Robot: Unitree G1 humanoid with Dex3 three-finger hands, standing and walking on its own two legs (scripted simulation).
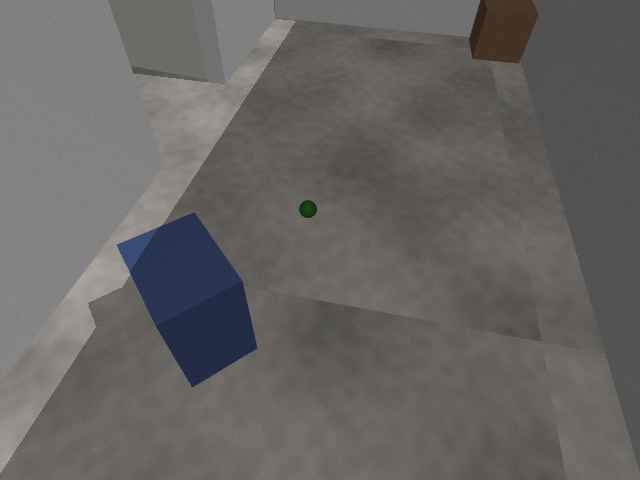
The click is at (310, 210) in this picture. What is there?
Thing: free ball
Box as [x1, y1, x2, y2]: [299, 200, 316, 217]
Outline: 306,200 300,204 299,210 303,216 310,217 315,213 316,207 312,201
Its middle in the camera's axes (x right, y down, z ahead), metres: -0.05 -0.15 +1.74
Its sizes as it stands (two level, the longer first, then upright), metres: 0.079 0.079 0.079
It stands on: the floor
